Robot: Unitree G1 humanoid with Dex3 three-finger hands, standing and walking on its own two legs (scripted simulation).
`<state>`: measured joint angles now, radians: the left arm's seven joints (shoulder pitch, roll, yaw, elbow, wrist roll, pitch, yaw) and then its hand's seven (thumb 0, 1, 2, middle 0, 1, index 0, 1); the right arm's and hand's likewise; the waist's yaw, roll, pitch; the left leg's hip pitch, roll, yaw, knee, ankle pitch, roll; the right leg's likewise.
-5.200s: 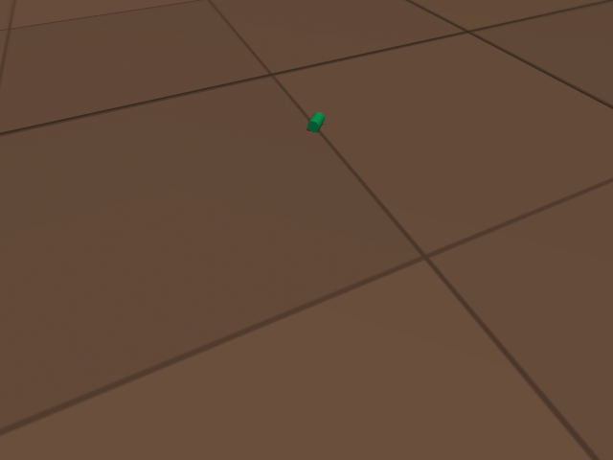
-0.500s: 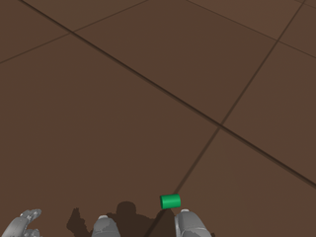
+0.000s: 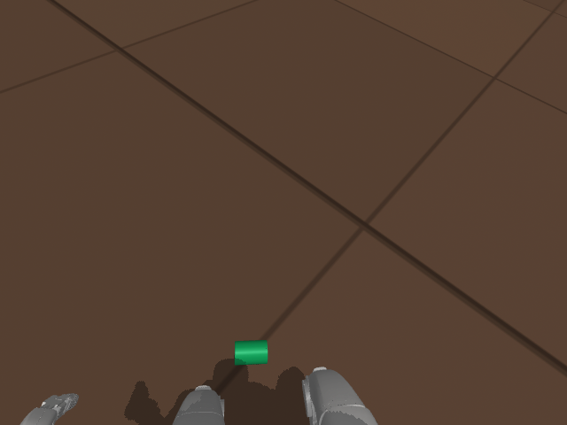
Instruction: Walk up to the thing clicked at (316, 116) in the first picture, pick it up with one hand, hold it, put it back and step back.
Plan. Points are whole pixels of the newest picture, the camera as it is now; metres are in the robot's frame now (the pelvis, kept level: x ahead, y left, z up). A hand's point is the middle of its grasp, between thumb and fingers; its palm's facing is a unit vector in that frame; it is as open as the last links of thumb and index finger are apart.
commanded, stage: walk up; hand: left
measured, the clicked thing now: (250, 352) +0.37 +0.03 -0.70
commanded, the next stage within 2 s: none
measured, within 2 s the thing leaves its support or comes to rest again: neither
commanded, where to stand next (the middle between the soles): +0.01 -0.25 m, yaw +5 degrees
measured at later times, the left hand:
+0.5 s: hand out of the picture +0.03 +0.06 -0.15, palm faces +0.00 -0.94 -0.34, open 7.4 cm
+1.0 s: hand out of the picture -0.03 -0.04 -0.12, palm faces +0.05 -0.89 -0.46, open 7.4 cm
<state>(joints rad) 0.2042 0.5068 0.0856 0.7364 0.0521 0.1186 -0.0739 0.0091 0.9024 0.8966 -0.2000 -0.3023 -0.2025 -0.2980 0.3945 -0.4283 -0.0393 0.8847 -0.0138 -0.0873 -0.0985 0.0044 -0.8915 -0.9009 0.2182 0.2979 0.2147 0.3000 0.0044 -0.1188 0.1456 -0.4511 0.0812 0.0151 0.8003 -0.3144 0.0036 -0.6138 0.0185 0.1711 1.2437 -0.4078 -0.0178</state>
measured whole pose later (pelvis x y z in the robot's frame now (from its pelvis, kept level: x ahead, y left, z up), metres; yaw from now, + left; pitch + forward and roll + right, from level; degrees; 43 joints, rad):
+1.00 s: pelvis -0.03 -0.32 +0.01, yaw +4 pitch -1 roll +0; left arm 0.30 0.39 0.04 0.93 0.02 -0.06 0.03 0.01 0.90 0.90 -0.21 -0.30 -0.21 -0.30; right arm 0.18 -0.45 -0.07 0.93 -0.02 0.03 0.02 0.01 -0.90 -0.90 0.21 0.30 0.20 0.30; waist 0.04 0.04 0.09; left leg -0.49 0.03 -0.03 0.96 -0.42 0.02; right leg -0.33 -0.03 0.03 0.73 -0.38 0.02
